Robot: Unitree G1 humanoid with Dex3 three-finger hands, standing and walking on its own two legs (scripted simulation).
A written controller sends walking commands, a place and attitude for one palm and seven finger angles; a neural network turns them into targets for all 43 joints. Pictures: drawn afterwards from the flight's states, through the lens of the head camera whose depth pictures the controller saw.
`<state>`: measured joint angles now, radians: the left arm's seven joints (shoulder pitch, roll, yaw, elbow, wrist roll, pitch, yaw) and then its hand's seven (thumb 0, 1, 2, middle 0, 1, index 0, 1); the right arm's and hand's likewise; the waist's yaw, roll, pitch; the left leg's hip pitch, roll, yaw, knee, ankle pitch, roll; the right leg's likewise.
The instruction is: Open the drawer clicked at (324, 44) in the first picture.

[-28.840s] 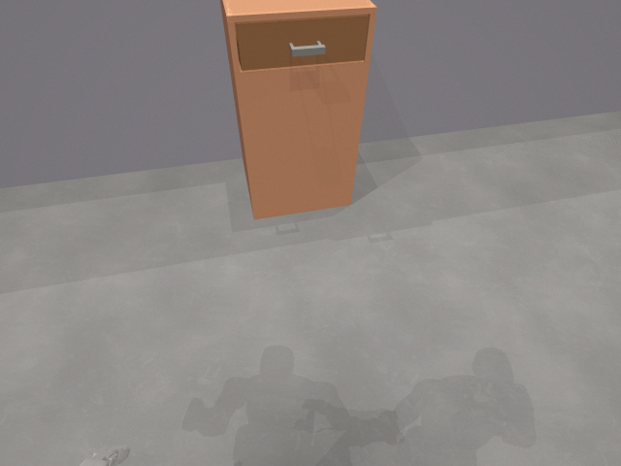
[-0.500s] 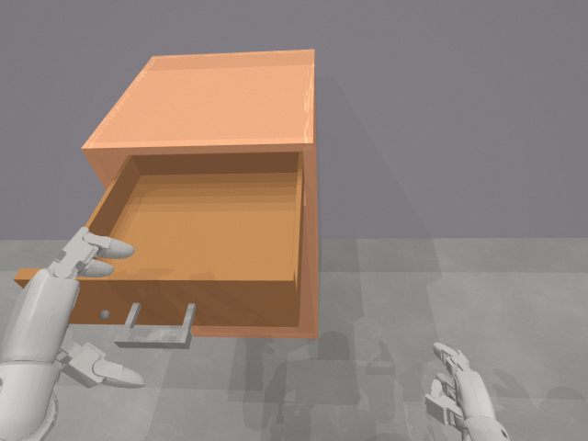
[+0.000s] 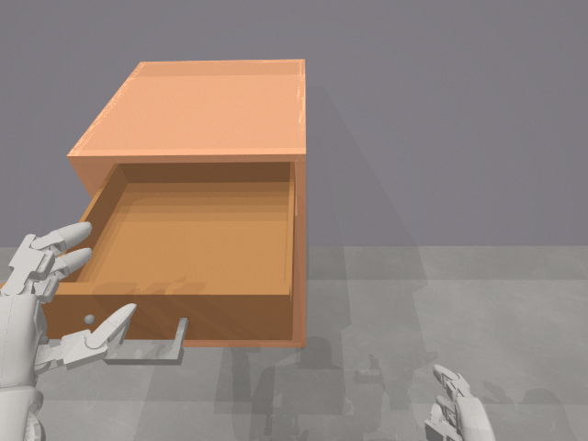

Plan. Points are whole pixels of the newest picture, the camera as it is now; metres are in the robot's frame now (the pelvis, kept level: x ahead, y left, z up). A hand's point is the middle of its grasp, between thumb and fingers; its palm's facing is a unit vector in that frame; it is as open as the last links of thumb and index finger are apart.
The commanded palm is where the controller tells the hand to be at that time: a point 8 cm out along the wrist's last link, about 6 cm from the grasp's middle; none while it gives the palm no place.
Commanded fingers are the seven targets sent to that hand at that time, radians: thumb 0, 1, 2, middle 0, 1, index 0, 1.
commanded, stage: draw the hand back to the body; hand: left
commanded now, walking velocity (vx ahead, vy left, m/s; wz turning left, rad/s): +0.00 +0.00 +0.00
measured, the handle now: (148, 340) +0.25 +0.25 -0.02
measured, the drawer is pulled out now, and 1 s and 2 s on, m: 0.30 0.30 0.30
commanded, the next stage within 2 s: step back with the hand held close in 0.40 s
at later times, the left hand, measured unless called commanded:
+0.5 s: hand (84, 336) +0.17 +0.23 +0.16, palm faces +0.41 -0.83 -0.38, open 7.5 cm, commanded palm +0.12 +0.27 +0.17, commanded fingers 0.00 0.90 0.90 -0.20 -0.30 -0.20 -0.30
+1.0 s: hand (39, 371) +0.14 +0.26 +0.15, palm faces +0.33 -0.81 -0.48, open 7.4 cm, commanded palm +0.07 +0.30 +0.17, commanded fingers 0.00 0.90 0.90 -0.20 -0.30 -0.20 -0.30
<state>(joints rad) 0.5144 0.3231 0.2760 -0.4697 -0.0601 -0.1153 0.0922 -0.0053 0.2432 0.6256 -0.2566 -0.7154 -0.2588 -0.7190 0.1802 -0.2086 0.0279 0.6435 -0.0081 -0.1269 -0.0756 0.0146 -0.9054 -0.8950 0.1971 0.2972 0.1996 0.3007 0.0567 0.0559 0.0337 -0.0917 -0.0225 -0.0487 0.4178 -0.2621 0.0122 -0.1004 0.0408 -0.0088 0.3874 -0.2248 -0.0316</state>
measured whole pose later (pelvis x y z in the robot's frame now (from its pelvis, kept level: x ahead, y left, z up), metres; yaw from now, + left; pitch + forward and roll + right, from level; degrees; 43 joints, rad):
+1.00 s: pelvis -0.05 +0.01 -0.01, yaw +1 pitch +2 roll +0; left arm 0.64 0.41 0.38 -0.61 -0.05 -0.16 0.12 0.01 0.89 0.90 -0.21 -0.30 -0.21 -0.30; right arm 0.16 -0.21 0.00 0.53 0.01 -0.03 -0.08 0.01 -0.91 -0.90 0.20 0.30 0.20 0.30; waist 0.00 -0.02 0.01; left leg -0.34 -0.06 -0.05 0.53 -0.22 0.03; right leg -0.35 0.01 -0.02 0.51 -0.20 -0.01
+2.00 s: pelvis -0.26 -0.02 +0.00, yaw -2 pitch +2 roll -2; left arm 0.63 0.40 0.35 -0.60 -0.07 -0.15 0.11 0.01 0.89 0.90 -0.21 -0.30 -0.21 -0.30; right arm 0.12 -0.21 0.00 0.56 -0.01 -0.11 -0.04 0.01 -0.91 -0.89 0.20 0.30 0.20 0.30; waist 0.00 -0.02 0.02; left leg -0.37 0.00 0.02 0.40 -0.07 0.05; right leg -0.42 0.07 0.02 0.88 -0.50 0.02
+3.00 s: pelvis -0.38 -0.04 -0.02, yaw +4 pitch +0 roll +0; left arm 0.30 0.22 0.05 0.45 0.03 0.05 0.01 0.00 0.90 0.90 -0.20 -0.30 -0.20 -0.30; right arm 0.22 -0.24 -0.01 0.74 -0.02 0.02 0.02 0.01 -0.91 -0.89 0.20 0.30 0.20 0.30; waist -0.04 0.03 0.02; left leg -0.34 0.04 0.03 0.65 -0.30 0.01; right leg -0.35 -0.03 -0.17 0.68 -0.33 -0.06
